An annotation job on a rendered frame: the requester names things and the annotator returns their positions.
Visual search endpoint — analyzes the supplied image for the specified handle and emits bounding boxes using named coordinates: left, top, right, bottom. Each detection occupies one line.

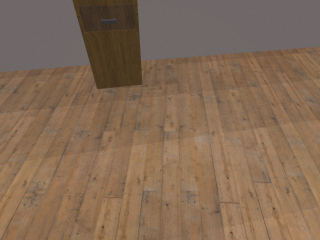
left=101, top=17, right=117, bottom=25

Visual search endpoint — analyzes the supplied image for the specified drawer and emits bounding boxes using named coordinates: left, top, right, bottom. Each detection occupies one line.
left=78, top=4, right=136, bottom=32

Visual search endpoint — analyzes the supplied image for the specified cabinet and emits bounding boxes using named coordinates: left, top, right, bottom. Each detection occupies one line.
left=72, top=0, right=143, bottom=89

